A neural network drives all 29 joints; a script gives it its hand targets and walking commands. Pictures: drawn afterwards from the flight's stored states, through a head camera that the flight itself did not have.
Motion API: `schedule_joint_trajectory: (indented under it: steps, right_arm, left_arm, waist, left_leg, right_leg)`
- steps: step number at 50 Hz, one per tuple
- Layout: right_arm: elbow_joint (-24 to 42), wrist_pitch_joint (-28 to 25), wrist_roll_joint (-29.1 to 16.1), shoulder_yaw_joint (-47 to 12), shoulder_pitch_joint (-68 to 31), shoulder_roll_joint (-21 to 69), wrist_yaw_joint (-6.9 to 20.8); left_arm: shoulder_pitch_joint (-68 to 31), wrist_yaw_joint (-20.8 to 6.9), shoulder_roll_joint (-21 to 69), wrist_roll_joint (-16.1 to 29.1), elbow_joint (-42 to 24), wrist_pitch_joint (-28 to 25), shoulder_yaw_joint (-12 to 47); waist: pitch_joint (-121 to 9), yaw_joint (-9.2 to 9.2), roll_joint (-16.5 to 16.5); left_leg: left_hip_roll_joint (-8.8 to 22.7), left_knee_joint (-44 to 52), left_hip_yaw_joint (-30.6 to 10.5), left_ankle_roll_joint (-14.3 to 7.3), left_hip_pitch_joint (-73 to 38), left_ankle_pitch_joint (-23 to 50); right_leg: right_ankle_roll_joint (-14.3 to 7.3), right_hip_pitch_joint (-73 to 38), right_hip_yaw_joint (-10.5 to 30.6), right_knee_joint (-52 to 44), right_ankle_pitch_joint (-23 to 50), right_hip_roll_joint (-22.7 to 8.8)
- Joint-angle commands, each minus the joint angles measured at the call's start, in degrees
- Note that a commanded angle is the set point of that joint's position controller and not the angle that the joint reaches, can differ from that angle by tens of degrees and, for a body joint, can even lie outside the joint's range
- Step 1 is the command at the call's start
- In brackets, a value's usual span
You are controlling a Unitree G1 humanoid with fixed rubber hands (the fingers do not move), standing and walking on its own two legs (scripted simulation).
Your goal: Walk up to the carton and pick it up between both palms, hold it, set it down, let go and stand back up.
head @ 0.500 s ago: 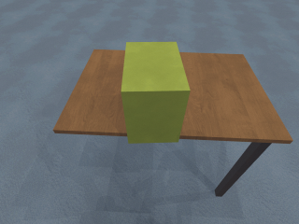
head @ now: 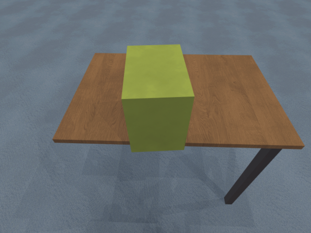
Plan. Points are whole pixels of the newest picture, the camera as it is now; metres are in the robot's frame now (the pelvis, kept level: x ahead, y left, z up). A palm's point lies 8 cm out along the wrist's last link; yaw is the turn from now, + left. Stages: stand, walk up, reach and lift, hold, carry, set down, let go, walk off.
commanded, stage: stand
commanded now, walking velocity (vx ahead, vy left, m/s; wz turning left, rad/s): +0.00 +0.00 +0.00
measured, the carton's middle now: (155, 98) +0.50 +0.00 +0.06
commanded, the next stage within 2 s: none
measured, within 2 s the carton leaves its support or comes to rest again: neither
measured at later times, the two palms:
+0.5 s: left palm out of the picture +0.05 +0.25 -0.12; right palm out of the picture +0.04 -0.25 -0.12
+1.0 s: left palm out of the picture +0.05 +0.25 -0.12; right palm out of the picture +0.04 -0.25 -0.13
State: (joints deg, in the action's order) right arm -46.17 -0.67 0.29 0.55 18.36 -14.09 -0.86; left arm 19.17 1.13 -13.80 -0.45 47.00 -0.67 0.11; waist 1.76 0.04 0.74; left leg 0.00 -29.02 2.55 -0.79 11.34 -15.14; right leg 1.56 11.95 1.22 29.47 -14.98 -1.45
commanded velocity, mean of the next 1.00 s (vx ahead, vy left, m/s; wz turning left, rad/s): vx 0.00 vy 0.00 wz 0.00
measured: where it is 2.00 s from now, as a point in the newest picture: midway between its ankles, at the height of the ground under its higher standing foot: outside the picture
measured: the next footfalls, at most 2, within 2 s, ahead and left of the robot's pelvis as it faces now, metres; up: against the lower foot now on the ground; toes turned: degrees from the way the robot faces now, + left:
none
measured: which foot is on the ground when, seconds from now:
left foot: down 0.00-1.00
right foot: down 0.00-1.00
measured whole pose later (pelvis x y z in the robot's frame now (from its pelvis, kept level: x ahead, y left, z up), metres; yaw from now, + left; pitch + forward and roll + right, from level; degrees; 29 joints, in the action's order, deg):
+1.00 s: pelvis +0.01 +0.00 +0.00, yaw -1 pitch -2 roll +0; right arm -51.4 -0.7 0.1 -0.1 18.2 -13.7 -1.5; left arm 17.6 1.7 -13.3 -0.2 52.1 -0.5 0.6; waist 2.0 0.3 0.6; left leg 0.2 -26.6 3.0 -0.6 9.9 -14.7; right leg 1.6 11.0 2.5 27.2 -14.3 -1.1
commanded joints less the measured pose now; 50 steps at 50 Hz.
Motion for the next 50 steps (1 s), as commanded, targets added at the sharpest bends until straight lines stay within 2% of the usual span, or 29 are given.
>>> schedule_joint_trajectory:
  steps: [1, 6, 8, 9, 11, 17, 19, 26, 27, 30, 31, 34, 45, 50]
  right_arm:
    - [2.8, -0.7, 0.0, 1.6, 2.3, -7.5, -0.2]
    - [2.2, -0.6, -0.1, 1.3, 2.1, -7.1, -0.3]
    - [2.1, -0.6, -0.1, 1.5, 2.3, -7.6, -0.3]
    - [1.8, -0.7, -0.2, 1.3, 2.4, -7.6, -0.3]
    - [1.6, -0.6, -0.1, 1.5, 2.4, -7.6, -0.4]
    - [0.9, -0.6, -0.2, 1.4, 2.3, -7.3, -0.4]
    - [0.5, -0.5, -0.1, 1.5, 2.5, -7.4, -0.5]
    - [-0.2, -0.6, -0.1, 1.3, 2.5, -7.4, -0.6]
    - [-0.4, -0.6, -0.1, 1.2, 2.6, -7.3, -0.6]
    - [-0.9, -0.6, -0.2, 1.1, 2.6, -7.3, -0.6]
    - [-0.9, -0.5, -0.3, 1.1, 2.6, -7.3, -0.6]
    - [-1.2, -0.5, -0.2, 1.0, 2.9, -7.2, -0.6]
    - [-2.4, -0.5, -0.2, 0.7, 2.7, -7.0, -0.8]
    - [-2.9, -0.6, -0.2, 0.9, 2.4, -7.3, -0.9]
  left_arm:
    - [2.5, 0.2, -7.9, 0.0, -2.7, -0.7, -1.9]
    - [2.0, 0.3, -7.9, 0.1, -2.3, -0.6, -2.0]
    - [1.8, 0.3, -7.9, -0.1, -1.8, -0.6, -2.1]
    - [1.5, 0.3, -8.0, 0.0, -1.6, -0.5, -2.0]
    - [2.0, 0.3, -7.8, 0.0, -1.3, -0.4, -1.9]
    - [1.4, 0.4, -7.7, 0.2, -0.8, -0.4, -1.8]
    - [1.7, 0.4, -7.7, 0.1, -0.5, -0.5, -1.7]
    - [1.3, 0.5, -7.7, 0.3, 0.2, -0.4, -1.5]
    - [1.2, 0.5, -7.8, 0.2, 0.6, -0.5, -1.6]
    - [1.9, 0.6, -7.9, 0.0, 0.9, -0.5, -1.6]
    - [1.7, 0.6, -7.7, 0.0, 1.0, -0.4, -1.7]
    - [1.4, 0.6, -7.6, 0.3, 1.2, -0.3, -1.5]
    - [1.3, 0.8, -7.3, 0.3, 2.5, -0.4, -1.2]
    - [1.3, 0.9, -7.4, 0.2, 2.9, -0.4, -1.1]
  waist:
    - [1.7, -0.02, -0.9]
    - [2.7, -0.17, -1.6]
    - [2.8, 0.04, 0.0]
    - [3.0, 0.07, -1.2]
    - [3.0, -0.08, -0.6]
    - [3.8, -0.02, -1.6]
    - [3.1, 0.15, -0.9]
    - [2.5, 0.28, -1.6]
    - [2.4, 0.2, -0.6]
    - [1.2, -0.05, -0.2]
    - [1.9, 0.15, -1.1]
    - [2.6, 0.19, -1.0]
    - [2.5, 0.25, -1.4]
    - [1.5, 0.12, -0.4]
  left_leg:
    - [5.5, 7.7, -7.0, -0.9, 1.5, 3.6]
    - [5.4, 7.7, -6.6, -0.8, 1.3, 4.7]
    - [5.4, 7.8, -6.6, -0.7, 1.5, 4.3]
    - [5.6, 8.1, -6.7, -0.7, 1.6, 4.8]
    - [5.6, 8.3, -6.9, -0.7, 1.3, 3.7]
    - [5.5, 8.9, -6.5, -0.5, 2.0, 2.7]
    - [5.7, 8.7, -6.4, -0.5, 1.4, 2.7]
    - [5.6, 8.7, -6.3, -0.5, 0.6, 3.6]
    - [5.7, 8.6, -6.3, -0.6, 0.6, 4.3]
    - [5.7, 8.6, -6.2, -0.5, 0.6, 3.3]
    - [5.7, 8.8, -6.2, -0.5, 0.6, 3.2]
    - [5.6, 9.0, -6.3, -0.5, 0.8, 3.0]
    - [5.9, 9.1, -5.9, -0.4, 0.0, 5.5]
    - [5.9, 8.5, -5.8, -0.5, -1.2, 7.8]
  right_leg:
    - [-2.2, 1.5, 4.4, -6.1, 4.9, -3.4]
    - [-2.3, 2.1, 4.9, -6.5, 5.6, -3.4]
    - [-2.2, 1.7, 4.8, -6.3, 5.5, -3.4]
    - [-2.2, 1.4, 4.8, -6.3, 6.1, -3.4]
    - [-2.1, 1.7, 4.7, -6.5, 4.8, -3.3]
    - [-2.1, 2.4, 4.9, -7.1, 4.8, -3.2]
    - [-2.0, 1.9, 5.0, -7.2, 4.5, -3.3]
    - [-2.0, 2.1, 5.2, -7.1, 5.6, -3.1]
    - [-2.1, 1.8, 5.3, -7.0, 6.1, -3.2]
    - [-2.0, 1.3, 5.1, -7.0, 5.4, -3.2]
    - [-2.0, 1.5, 5.1, -7.0, 5.3, -3.2]
    - [-2.0, 1.7, 5.2, -7.2, 5.3, -3.2]
    - [-1.9, 1.6, 5.2, -7.4, 7.3, -3.2]
    - [-1.8, 0.6, 5.2, -7.3, 8.5, -3.4]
